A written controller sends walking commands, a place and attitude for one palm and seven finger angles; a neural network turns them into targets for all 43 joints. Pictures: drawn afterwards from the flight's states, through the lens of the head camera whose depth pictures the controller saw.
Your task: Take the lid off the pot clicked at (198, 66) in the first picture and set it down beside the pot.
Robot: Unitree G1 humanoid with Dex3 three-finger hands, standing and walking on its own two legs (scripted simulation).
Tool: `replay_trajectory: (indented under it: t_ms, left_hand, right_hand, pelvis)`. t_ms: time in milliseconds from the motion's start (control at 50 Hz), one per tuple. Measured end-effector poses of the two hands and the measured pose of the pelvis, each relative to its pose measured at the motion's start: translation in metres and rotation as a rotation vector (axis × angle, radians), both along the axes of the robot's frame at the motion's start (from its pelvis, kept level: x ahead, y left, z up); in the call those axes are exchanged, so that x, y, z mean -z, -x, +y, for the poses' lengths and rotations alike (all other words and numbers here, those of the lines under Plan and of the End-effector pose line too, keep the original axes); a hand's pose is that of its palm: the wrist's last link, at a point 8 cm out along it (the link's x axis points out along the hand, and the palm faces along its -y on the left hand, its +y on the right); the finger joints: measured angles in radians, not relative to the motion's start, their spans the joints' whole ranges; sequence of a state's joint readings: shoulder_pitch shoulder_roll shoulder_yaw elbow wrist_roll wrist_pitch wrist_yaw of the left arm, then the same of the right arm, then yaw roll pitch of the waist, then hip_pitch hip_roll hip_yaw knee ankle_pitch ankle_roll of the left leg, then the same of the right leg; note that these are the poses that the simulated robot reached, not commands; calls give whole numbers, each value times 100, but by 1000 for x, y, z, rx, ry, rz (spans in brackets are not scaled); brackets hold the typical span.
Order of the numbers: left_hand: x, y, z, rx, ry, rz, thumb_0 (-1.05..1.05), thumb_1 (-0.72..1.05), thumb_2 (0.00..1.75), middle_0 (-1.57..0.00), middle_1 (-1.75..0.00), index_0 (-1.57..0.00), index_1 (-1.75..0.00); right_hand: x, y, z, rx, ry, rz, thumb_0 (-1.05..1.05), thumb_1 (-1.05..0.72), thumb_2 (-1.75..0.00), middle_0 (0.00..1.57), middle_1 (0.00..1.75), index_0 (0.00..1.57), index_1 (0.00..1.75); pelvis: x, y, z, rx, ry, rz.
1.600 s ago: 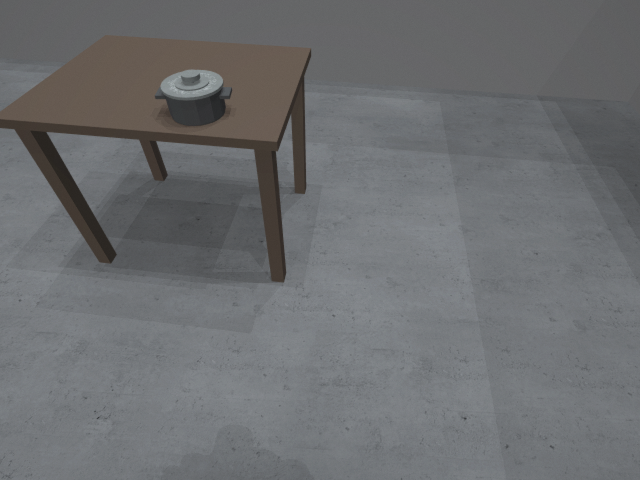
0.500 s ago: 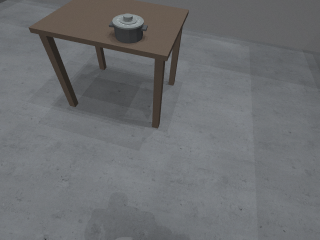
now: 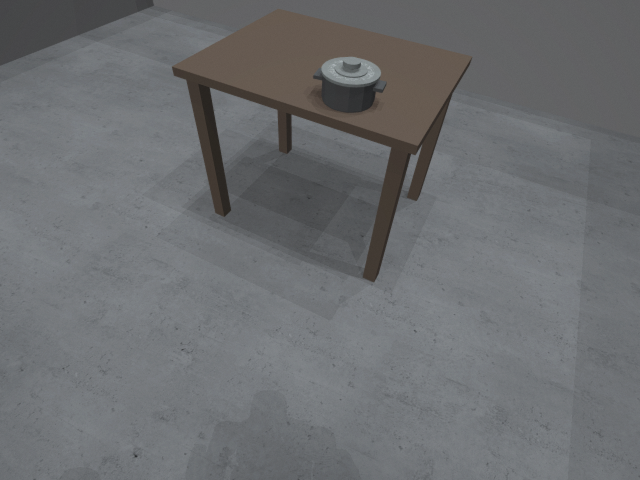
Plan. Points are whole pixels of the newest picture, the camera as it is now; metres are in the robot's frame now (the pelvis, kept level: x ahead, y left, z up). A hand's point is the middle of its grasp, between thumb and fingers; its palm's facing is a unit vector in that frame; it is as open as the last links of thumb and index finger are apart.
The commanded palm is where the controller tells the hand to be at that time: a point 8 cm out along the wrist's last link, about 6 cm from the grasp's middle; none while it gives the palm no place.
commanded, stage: walk to a spot facing it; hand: left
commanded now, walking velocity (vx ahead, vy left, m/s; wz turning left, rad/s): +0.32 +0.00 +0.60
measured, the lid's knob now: (352, 63) +1.14 -0.09 +0.00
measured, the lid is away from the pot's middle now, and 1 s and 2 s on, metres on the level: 0.00 0.00 0.00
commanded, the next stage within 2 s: turn to face it in 0.92 s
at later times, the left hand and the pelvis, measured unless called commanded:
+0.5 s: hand out of the picture +0.01 +0.10 -0.16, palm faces +0.40 -0.88 -0.26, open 7.4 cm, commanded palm none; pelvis +0.13 -0.05 +0.00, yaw +21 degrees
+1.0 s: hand (140, 390) +0.29 +0.29 -0.17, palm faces +0.59 -0.78 -0.19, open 7.4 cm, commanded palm none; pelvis +0.33 +0.08 -0.01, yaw +35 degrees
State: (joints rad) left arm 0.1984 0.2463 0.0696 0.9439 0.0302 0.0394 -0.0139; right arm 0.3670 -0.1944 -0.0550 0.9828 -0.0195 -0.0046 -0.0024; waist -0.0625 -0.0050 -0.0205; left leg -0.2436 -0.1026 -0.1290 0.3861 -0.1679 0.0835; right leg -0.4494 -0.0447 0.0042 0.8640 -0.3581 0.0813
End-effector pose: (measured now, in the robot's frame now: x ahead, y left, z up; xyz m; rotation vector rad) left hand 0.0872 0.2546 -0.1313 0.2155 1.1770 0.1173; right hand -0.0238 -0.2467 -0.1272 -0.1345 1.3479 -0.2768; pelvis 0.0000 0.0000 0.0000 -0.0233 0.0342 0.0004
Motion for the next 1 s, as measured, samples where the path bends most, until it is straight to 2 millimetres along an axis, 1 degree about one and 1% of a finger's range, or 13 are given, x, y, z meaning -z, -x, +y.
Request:
replay_trajectory:
  t_ms: [100,180,280,380,460,520,620,680,740,780,820,900,1000]
  left_hand:
    - [-12,-23,-23,-31,-14,-77,1,91,90,-20,-30,-19,-30]
    - [-12,-28,-40,-79,-47,-142,0,91,90,-20,-30,-20,-30]
    - [-20,7,-58,-218,-58,-84,0,91,90,-20,-30,-20,-30]
    - [-19,53,-79,-345,-43,62,0,91,90,-20,-30,-20,-30]
    - [-13,86,-102,-456,-10,182,0,91,90,-20,-30,-20,-30]
    - [-9,104,-120,-535,28,276,0,91,90,-20,-30,-19,-30]
    - [-5,118,-145,-653,106,423,0,91,90,-20,-30,-19,-30]
    - [-1,115,-146,-709,154,494,0,91,90,-20,-30,-20,-30]
    - [9,97,-127,-752,186,510,1,91,90,-20,-30,-20,-30]
    - [15,70,-100,-767,168,460,1,91,90,-20,-30,-20,-30]
    - [18,32,-66,-762,133,367,1,91,90,-20,-30,-20,-30]
    - [18,-59,3,-718,68,149,1,91,90,-20,-30,-19,-30]
    - [9,-169,67,-657,23,-55,0,91,90,-20,-30,-19,-30]
  right_hand:
    - [11,-15,-25,-46,-23,41,1,-90,-90,20,30,21,30]
    - [29,-48,-52,-106,-39,53,1,-90,-90,20,30,21,30]
    - [21,-129,-70,-237,-50,-7,1,-91,-90,20,30,20,30]
    - [11,-221,-66,-343,-59,-106,1,-91,-90,20,29,20,30]
    - [12,-289,-43,-442,-69,-133,1,-91,-90,19,29,20,30]
    - [15,-339,-12,-527,-86,-145,1,-91,-90,19,29,20,30]
    - [20,-423,65,-691,-132,-187,1,-91,-90,19,29,20,30]
    - [24,-470,118,-776,-155,-243,1,-91,-90,19,29,20,30]
    - [27,-503,156,-817,-160,-304,1,-91,-90,20,29,20,30]
    - [25,-513,167,-819,-154,-299,1,-91,-90,20,30,20,30]
    - [19,-517,170,-815,-134,-272,1,-91,-90,20,30,20,30]
    - [8,-520,164,-790,-90,-199,1,-91,-90,20,30,20,30]
    - [3,-529,144,-728,-28,-111,0,-92,-90,20,30,21,30]
  pelvis:
    - [3,-15,-22,-60,-18,-2]
    - [14,-31,-45,-109,-36,-6]
    - [3,-58,-59,-197,-59,-24]
    - [-4,-90,-62,-272,-75,-28]
    - [0,-116,-57,-334,-66,-26]
    - [4,-137,-49,-374,-57,-18]
    - [14,-173,-27,-434,-45,5]
    - [23,-199,-5,-475,-48,16]
    - [33,-224,22,-529,-36,11]
    - [30,-238,34,-543,-38,-2]
    - [23,-254,44,-556,-38,-11]
    - [11,-287,61,-581,-34,-22]
    - [6,-331,79,-610,-31,-24]
